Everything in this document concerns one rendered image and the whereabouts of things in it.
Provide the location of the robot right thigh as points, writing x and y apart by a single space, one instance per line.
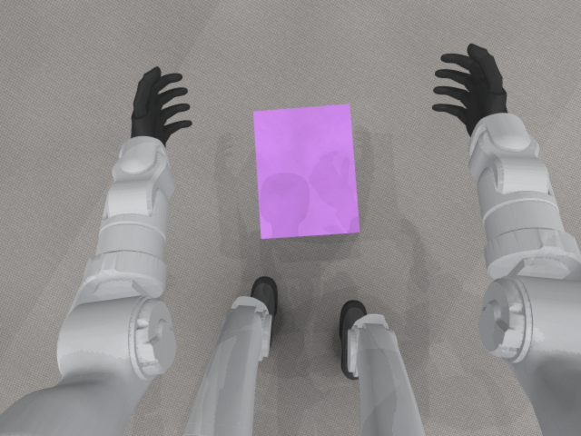
387 403

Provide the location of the robot right forearm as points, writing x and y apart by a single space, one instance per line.
525 234

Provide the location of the robot left forearm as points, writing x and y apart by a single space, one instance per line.
129 255

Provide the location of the right robot upper arm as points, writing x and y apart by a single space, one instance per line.
534 324

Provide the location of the robot right hand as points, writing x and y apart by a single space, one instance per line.
485 95

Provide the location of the robot left hand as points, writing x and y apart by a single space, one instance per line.
148 119

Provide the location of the left robot upper arm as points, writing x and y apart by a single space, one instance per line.
109 353

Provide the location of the right robot foot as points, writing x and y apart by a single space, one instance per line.
350 312

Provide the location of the carton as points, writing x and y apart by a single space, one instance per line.
306 171

